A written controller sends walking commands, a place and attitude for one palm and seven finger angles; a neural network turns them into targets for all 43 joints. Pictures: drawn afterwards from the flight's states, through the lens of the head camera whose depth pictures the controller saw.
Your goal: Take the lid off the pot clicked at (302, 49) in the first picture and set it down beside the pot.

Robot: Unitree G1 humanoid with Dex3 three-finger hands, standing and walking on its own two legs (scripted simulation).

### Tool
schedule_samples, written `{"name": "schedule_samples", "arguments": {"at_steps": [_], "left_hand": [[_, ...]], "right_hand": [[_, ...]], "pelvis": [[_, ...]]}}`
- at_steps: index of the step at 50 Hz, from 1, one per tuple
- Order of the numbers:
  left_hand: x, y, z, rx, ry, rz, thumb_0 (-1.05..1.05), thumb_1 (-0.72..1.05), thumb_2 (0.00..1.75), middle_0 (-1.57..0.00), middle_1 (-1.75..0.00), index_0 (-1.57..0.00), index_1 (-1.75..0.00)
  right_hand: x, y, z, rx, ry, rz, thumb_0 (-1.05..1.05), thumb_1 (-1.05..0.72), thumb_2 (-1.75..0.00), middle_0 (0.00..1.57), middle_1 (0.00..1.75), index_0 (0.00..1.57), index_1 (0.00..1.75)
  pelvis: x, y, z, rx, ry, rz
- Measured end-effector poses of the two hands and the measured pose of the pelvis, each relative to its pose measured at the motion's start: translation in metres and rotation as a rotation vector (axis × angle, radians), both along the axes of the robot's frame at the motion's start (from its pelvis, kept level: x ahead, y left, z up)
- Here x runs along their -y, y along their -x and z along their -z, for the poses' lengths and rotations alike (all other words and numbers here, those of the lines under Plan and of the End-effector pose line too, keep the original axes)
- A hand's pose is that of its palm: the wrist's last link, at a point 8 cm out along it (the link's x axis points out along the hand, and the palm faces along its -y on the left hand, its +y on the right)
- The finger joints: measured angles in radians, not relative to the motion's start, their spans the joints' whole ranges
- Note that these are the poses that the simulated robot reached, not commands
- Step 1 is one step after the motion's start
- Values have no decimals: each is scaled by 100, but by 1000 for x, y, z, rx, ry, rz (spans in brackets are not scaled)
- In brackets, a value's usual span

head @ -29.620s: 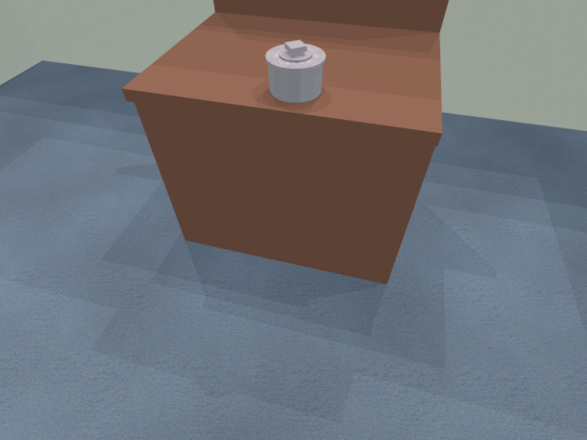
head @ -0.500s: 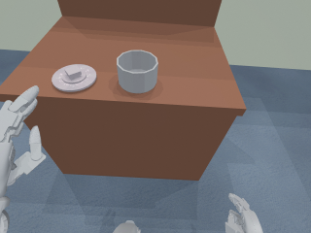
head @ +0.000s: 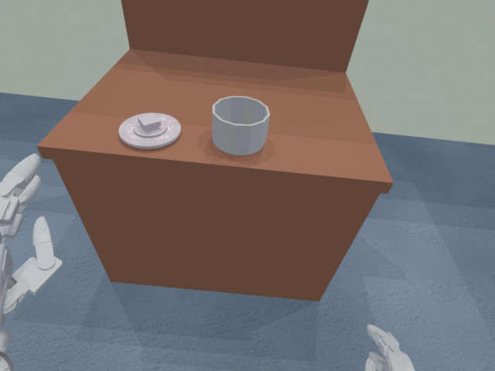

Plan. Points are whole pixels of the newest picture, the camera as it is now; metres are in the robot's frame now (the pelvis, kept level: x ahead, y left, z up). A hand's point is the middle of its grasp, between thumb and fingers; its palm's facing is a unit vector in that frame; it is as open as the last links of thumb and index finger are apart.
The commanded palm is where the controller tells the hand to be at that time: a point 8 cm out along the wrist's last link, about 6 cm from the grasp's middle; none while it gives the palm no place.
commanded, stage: stop stepping back and stand still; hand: left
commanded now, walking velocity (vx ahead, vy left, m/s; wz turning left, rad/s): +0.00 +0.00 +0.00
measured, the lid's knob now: (149, 121) +0.71 +0.30 +0.02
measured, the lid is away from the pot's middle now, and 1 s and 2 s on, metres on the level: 0.24 0.24 0.24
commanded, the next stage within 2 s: let the arm hang, fingers relaxed in 0.40 s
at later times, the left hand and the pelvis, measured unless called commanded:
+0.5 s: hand out of the picture +0.10 +0.20 -0.16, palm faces +0.04 -0.98 -0.19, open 7.4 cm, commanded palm none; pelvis +0.01 +0.01 -0.01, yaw +1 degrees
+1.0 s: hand out of the picture +0.01 +0.16 -0.17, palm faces +0.08 -0.98 -0.18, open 7.4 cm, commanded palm none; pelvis +0.04 +0.00 +0.01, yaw +2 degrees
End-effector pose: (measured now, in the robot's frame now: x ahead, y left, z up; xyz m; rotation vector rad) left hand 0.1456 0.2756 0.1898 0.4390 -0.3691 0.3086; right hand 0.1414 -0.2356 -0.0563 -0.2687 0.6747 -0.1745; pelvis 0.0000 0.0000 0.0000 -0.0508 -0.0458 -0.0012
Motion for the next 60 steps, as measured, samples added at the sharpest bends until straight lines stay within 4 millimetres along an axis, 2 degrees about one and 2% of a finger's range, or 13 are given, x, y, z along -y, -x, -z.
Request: {"name": "schedule_samples", "arguments": {"at_steps": [5,13,15,17,19,21,23,27,33,39,46,54,60], "left_hand": [[-13,-8,-5,-4,-36,-29,1,88,90,-21,-30,-21,-30],[-8,-21,1,-55,-64,13,1,89,90,-21,-30,-21,-30],[-19,-38,45,-213,-25,3,0,89,90,-20,-30,-21,-30],[-30,-51,112,-460,93,-55,0,89,90,-20,-30,-20,-30],[-31,-46,185,-737,222,-118,0,90,90,-20,-30,-20,-30],[-19,-23,249,-1007,322,-152,0,90,90,-19,-30,-20,-30],[4,12,295,-1244,393,-151,0,91,90,-19,-30,-19,-30],[50,93,341,-1569,518,-147,1,93,90,-19,-30,-20,-30],[60,182,346,-1828,606,-248,1,96,90,-20,-30,-20,-30],[58,210,330,-1914,598,-327,1,93,90,-20,-30,-20,-30],[59,179,327,-1847,564,-333,0,91,90,-20,-30,-20,-30],[71,112,333,-1700,547,-254,0,91,90,-20,-30,-20,-30],[67,90,333,-1666,522,-250,2,94,90,-20,-30,-20,-30]], "right_hand": [[-9,-1,-5,17,-23,20,2,-90,-90,21,30,20,30],[-18,-14,5,-23,-48,-35,1,-90,-90,21,30,20,30],[-13,-16,20,-76,-54,-52,1,-90,-90,21,30,20,30],[-8,-14,35,-148,-51,-42,1,-90,-90,21,30,20,30],[-4,-8,45,-204,-47,-21,1,-90,-90,21,30,20,30],[0,3,50,-249,-43,5,1,-90,-90,21,30,20,30],[3,18,52,-298,-40,35,1,-90,-90,21,30,20,30],[8,54,53,-445,-31,89,1,-91,-90,20,30,20,30],[3,106,57,-673,-26,140,1,-91,-90,20,30,20,30],[-15,128,66,-774,-86,155,1,-91,-90,20,30,20,30],[-31,120,78,-770,-152,146,2,-92,-90,20,30,20,30],[-22,109,81,-729,-156,165,2,-93,-90,20,30,20,30],[-13,101,79,-707,-150,180,2,-93,-90,20,30,20,30]], "pelvis": [[-4,-1,-4,-7,-12,0],[-8,-10,-5,-40,-4,-16],[-13,-11,1,-53,-4,-37],[-17,-11,6,-57,-13,-50],[-17,-12,9,-55,-28,-47],[-15,-13,10,-48,-45,-34],[-12,-13,9,-41,-50,-24],[-5,-15,2,-37,-34,-30],[-3,-23,-4,-51,-18,-44],[-4,-31,-8,-60,-25,-45],[-2,-38,-8,-56,-32,-41],[3,-46,-7,-43,-40,-31],[9,-52,-7,-42,-42,-25]]}}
